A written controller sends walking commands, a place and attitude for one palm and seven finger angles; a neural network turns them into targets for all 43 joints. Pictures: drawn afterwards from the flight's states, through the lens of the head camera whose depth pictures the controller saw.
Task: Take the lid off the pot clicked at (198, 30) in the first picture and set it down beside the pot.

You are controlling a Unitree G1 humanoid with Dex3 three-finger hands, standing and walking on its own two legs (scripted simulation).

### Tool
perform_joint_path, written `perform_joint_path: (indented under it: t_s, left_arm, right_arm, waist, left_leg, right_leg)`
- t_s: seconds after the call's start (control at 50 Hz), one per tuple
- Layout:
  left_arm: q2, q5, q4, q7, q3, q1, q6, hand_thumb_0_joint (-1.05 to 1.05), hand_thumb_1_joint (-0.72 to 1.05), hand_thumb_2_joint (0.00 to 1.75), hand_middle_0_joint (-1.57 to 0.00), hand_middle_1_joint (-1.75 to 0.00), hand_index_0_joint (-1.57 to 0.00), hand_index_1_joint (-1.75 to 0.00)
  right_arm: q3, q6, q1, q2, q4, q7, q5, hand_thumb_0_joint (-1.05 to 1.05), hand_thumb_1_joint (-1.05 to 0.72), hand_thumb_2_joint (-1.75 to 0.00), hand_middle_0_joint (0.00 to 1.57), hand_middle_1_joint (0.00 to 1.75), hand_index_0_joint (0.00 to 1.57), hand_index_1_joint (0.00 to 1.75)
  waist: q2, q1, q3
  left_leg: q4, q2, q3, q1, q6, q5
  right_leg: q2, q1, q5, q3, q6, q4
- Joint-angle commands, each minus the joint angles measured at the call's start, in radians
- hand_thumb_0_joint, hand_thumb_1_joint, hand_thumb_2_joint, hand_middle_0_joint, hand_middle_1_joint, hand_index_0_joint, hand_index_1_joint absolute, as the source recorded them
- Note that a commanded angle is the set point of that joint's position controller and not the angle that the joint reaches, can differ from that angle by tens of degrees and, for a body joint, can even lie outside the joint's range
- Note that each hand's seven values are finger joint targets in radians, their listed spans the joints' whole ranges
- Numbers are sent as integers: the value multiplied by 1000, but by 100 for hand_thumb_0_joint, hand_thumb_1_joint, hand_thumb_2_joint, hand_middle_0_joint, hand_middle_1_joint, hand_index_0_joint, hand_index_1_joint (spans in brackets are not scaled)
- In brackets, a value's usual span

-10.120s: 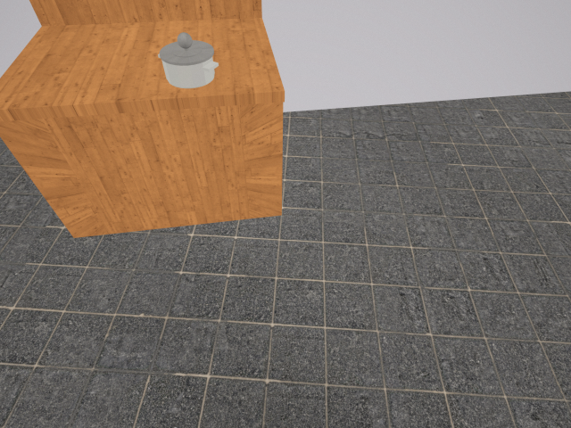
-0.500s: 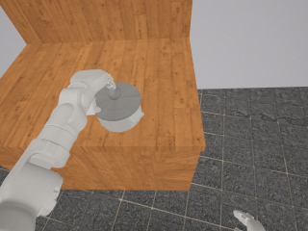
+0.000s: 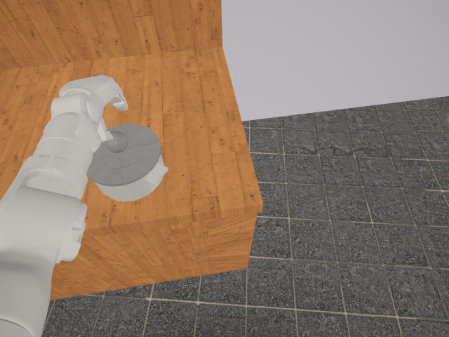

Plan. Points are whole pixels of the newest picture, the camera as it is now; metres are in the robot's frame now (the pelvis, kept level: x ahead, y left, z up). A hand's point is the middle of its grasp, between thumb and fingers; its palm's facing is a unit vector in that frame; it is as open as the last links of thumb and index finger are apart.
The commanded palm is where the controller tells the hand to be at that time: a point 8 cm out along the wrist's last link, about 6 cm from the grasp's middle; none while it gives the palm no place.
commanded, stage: move the open hand above the knob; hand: left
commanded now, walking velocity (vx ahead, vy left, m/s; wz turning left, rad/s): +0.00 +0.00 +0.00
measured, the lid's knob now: (116, 142) +0.52 +0.19 +0.02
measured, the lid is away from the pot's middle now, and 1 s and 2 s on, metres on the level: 0.00 0.00 0.00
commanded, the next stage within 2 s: lower the open fingers around the knob in 0.90 s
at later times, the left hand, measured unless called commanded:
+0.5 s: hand (95, 127) +0.49 +0.20 +0.11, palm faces -0.36 -0.07 -0.93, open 10.3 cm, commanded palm +0.50 +0.19 +0.17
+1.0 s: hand (96, 123) +0.50 +0.19 +0.11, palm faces -0.38 -0.07 -0.92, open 10.3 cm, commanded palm +0.51 +0.19 +0.17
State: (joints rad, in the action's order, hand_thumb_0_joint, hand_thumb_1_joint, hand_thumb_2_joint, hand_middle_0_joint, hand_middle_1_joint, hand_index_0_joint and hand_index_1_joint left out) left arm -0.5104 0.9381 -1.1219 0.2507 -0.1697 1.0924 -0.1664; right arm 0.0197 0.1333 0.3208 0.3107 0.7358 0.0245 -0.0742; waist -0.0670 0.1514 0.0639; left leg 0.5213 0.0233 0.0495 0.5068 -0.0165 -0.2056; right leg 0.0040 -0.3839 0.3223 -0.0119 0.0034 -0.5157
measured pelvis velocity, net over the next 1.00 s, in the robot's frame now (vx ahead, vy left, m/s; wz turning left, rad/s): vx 0.00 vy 0.01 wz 0.00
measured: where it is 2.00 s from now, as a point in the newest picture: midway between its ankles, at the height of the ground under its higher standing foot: outside the picture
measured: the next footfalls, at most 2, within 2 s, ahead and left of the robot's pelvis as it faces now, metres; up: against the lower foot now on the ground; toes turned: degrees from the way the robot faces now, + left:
none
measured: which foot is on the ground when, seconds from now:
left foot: down 0.00-1.00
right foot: down 0.00-1.00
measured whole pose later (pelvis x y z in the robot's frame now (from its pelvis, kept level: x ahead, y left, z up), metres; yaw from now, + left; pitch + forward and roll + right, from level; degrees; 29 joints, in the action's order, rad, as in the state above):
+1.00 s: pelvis +0.00 +0.01 +0.00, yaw +0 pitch +12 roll -1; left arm -0.52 0.95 -1.12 0.28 -0.19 1.11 -0.15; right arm 0.03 0.11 0.33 0.29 0.75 0.02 -0.07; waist -0.06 0.14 0.07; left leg 0.53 0.02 0.05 0.54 -0.03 -0.21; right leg 0.00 -0.41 0.32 -0.01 0.01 -0.51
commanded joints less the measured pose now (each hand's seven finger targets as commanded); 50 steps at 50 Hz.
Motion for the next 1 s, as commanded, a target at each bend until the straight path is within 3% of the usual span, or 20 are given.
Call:
perform_joint_path:
  t_s: [0.0, 0.04, 0.1, 0.14, 0.16, 0.22, 0.28, 0.3, 0.36, 0.44, 0.52, 0.58, 0.6, 0.66, 0.74, 0.78, 0.82, 0.84, 0.92, 0.98]
  left_arm:
    - [-252, 17, 242, -5, 44, 468, 8, 0, -30, 138, -81, -8, -81, -8]
    - [-253, 9, 360, 10, 46, 546, 41, 0, -30, 138, -81, -8, -81, -8]
    - [-277, -2, 373, 18, 73, 518, 75, 0, -30, 138, -81, -8, -81, -8]
    - [-275, 1, 282, 6, 79, 442, 73, 0, -30, 138, -81, -8, -81, -8]
    - [-269, 2, 278, 1, 77, 430, 77, 0, -30, 138, -81, -8, -81, -8]
    - [-149, 2, 239, -17, -13, 422, 45, 0, -30, 138, -81, -8, -81, -8]
    - [-139, -9, 277, -17, -18, 492, 33, 0, -30, 138, -81, -8, -81, -8]
    - [-195, -6, 313, -18, 19, 541, 35, 0, -30, 138, -81, -8, -81, -8]
    - [-224, -7, 358, -20, 35, 609, 48, 0, -30, 138, -81, -8, -81, -8]
    - [-204, 2, 206, -29, 21, 539, 17, 0, -30, 138, -81, -8, -81, -8]
    - [-107, 4, 178, -16, -54, 555, 0, 0, -30, 138, -81, -8, -81, -8]
    - [-153, 3, 213, -4, -7, 558, 16, 0, -30, 138, -81, -8, -81, -8]
    - [-200, 9, 222, -3, 21, 577, 22, 0, -30, 138, -81, -8, -81, -8]
    - [-175, 10, 209, -1, -3, 589, 31, 0, -30, 138, -81, -8, -81, -8]
    - [-260, 18, 202, -23, 56, 579, 31, 0, -30, 138, -81, -8, -81, -8]
    - [-210, 17, 187, -26, 20, 571, 28, 0, -30, 138, -81, -8, -81, -8]
    - [-221, 22, 151, -26, 28, 538, 19, 0, -30, 138, -81, -8, -81, -8]
    - [-279, 27, 153, -29, 69, 532, 19, 0, -30, 138, -81, -8, -81, -8]
    - [-216, 21, 192, -11, 16, 548, 26, 0, -30, 138, -81, -8, -81, -8]
    - [-226, 11, 207, 3, 29, 541, 39, 0, -30, 138, -81, -8, -81, -8]
  right_arm:
    - [47, -26, 5, 137, -113, 4, 8, 0, -90, -90, 20, 30, 20, 30]
    - [59, -31, 13, 130, -115, 7, 12, 0, -90, -90, 20, 30, 20, 30]
    - [64, -35, 32, 130, -100, 14, 13, 0, -90, -90, 20, 30, 20, 30]
    - [57, -32, 35, 132, -89, 15, 10, 0, -90, -90, 20, 30, 20, 30]
    - [57, -30, 33, 132, -86, 14, 9, 0, -90, -90, 20, 30, 20, 30]
    - [55, -21, 10, 125, -82, -3, 6, 0, -90, -90, 20, 30, 20, 30]
    - [59, -20, 8, 128, -83, -11, 10, 0, -90, -90, 20, 30, 20, 30]
    - [60, -22, 7, 132, -83, -10, 10, 0, -90, -90, 20, 30, 20, 30]
    - [56, -38, 4, 126, -86, 5, 12, 0, -90, -90, 20, 30, 20, 30]
    - [45, -40, 13, 131, -63, 8, 4, 0, -90, -90, 20, 30, 20, 30]
    - [45, -36, 5, 128, -62, -2, 7, 0, -90, -90, 20, 30, 20, 30]
    - [52, -37, 15, 127, -73, -3, 17, 0, -90, -90, 20, 30, 20, 30]
    - [48, -37, 19, 133, -73, 0, 16, 0, -90, -90, 20, 30, 20, 30]
    - [47, -42, 24, 126, -68, 9, 12, 0, -90, -90, 20, 30, 20, 30]
    - [45, -47, 39, 135, -66, 17, 10, 0, -90, -90, 20, 30, 20, 30]
    - [47, -47, 41, 132, -63, 16, 13, 0, -90, -90, 20, 30, 20, 30]
    - [47, -49, 46, 133, -62, 12, 12, 0, -90, -90, 20, 30, 20, 30]
    - [47, -49, 51, 139, -62, 12, 11, 0, -90, -90, 20, 30, 20, 30]
    - [51, -46, 47, 134, -70, 13, 11, 0, -90, -90, 20, 30, 20, 30]
    - [59, -47, 54, 137, -66, 14, 13, 0, -90, -90, 20, 30, 20, 30]
  waist:
    - [40, -28, 449]
    - [1, -17, 515]
    - [25, -13, 497]
    - [66, -19, 422]
    - [34, -24, 416]
    - [28, -16, 346]
    - [10, -11, 408]
    - [13, -13, 454]
    - [11, -10, 528]
    - [86, -6, 418]
    - [24, 3, 399]
    - [16, -3, 475]
    - [33, -6, 492]
    - [33, 1, 463]
    - [60, -9, 456]
    - [25, -4, 438]
    - [39, -8, 417]
    - [51, -15, 433]
    - [24, -6, 456]
    - [26, -2, 445]
  left_leg:
    - [31, -60, -13, -371, -65, 326]
    - [43, -57, -25, -463, -72, 389]
    - [46, -48, -36, -494, -78, 429]
    - [35, -50, -31, -438, -75, 372]
    - [34, -47, -30, -435, -70, 395]
    - [32, -39, -30, -425, -59, 362]
    - [45, -39, -41, -469, -58, 386]
    - [45, -39, -46, -486, -59, 379]
    - [56, -42, -50, -518, -65, 413]
    - [41, -40, -43, -434, -59, 329]
    - [45, -37, -46, -437, -49, 332]
    - [64, -40, -54, -481, -55, 399]
    - [60, -42, -56, -473, -56, 388]
    - [54, -42, -48, -447, -58, 370]
    - [36, -40, -42, -414, -59, 312]
    - [39, -39, -38, -417, -56, 329]
    - [41, -41, -32, -393, -57, 318]
    - [36, -41, -33, -387, -58, 305]
    - [41, -42, -30, -416, -60, 338]
    - [47, -40, -33, -437, -65, 347]
  right_leg:
    - [29, 47, -509, 32, -20, 55]
    - [32, 36, -528, 31, -21, 60]
    - [40, 10, -515, 38, -18, 65]
    - [43, -13, -472, 49, -21, 67]
    - [38, -23, -475, 49, -27, 62]
    - [44, -93, -406, 65, -28, 55]
    - [43, -94, -408, 63, -29, 47]
    - [42, -77, -414, 58, -27, 48]
    - [37, -59, -449, 50, -27, 42]
    - [42, -90, -393, 61, -22, 43]
    - [39, -131, -360, 65, -27, 36]
    - [41, -99, -407, 56, -28, 34]
    - [41, -85, -417, 53, -27, 34]
    - [41, -96, -408, 54, -28, 39]
    - [40, -64, -393, 48, -26, 47]
    - [40, -76, -395, 51, -28, 48]
    - [42, -68, -401, 51, -27, 49]
    - [42, -53, -401, 48, -26, 51]
    - [41, -48, -427, 49, -26, 52]
    - [43, -59, -423, 48, -25, 62]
